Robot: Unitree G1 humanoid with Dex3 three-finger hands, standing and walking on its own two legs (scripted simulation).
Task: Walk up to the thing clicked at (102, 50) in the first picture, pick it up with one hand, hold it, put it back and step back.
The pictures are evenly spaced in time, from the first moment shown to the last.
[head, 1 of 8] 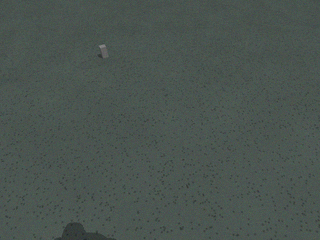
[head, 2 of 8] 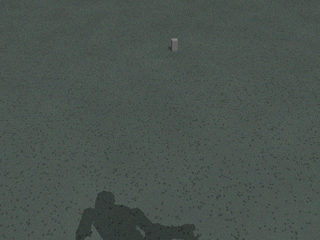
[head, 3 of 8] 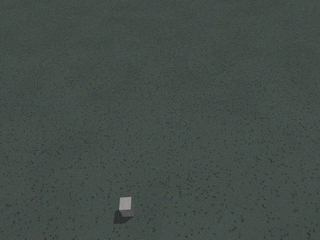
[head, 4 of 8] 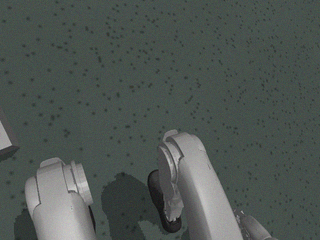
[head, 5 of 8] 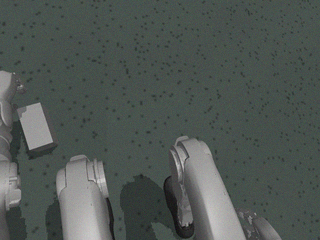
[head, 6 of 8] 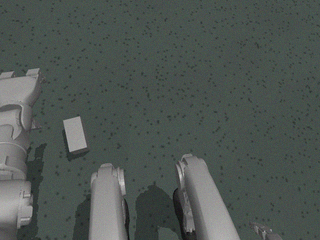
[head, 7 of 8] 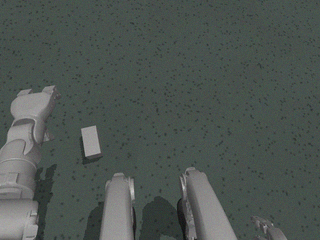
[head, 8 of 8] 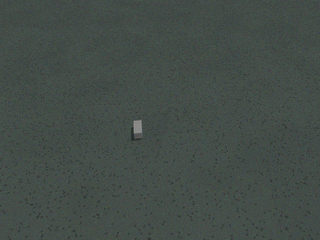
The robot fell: no
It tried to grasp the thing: yes
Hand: left
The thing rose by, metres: 0.01
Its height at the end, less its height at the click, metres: -0.03
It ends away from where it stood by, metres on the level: 0.02
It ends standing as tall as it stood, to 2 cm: no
